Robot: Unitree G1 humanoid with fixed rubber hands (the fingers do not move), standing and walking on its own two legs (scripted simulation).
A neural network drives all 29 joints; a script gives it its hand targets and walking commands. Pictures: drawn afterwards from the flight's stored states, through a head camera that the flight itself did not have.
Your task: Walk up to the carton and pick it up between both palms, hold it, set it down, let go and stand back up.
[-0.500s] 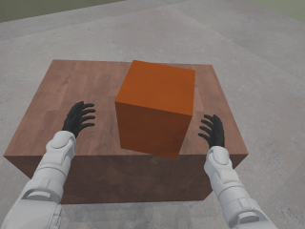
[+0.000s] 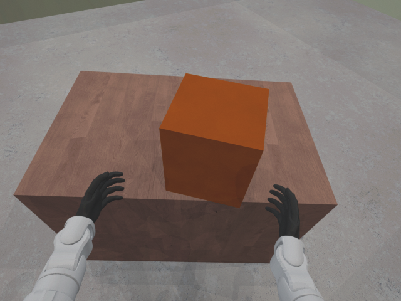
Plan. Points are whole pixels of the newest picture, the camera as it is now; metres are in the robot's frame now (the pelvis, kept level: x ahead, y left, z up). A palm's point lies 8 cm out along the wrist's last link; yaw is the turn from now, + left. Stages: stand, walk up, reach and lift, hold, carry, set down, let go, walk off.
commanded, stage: set down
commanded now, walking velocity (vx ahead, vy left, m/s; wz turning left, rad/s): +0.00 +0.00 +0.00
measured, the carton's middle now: (213, 143) +0.49 -0.01 -0.01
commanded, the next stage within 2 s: let go in 1.30 s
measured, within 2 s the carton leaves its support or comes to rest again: neither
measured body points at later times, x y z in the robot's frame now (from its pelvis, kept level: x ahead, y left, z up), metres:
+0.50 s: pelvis +0.02 +0.00 +0.01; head +0.00 +0.01 +0.46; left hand +0.23 +0.24 -0.04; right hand +0.23 -0.21 -0.04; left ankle +0.02 +0.11 -0.73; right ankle -0.01 -0.14 -0.73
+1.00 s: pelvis +0.03 -0.03 +0.01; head +0.02 -0.02 +0.46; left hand +0.20 +0.21 -0.07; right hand +0.20 -0.24 -0.07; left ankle +0.02 +0.11 -0.73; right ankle -0.01 -0.14 -0.73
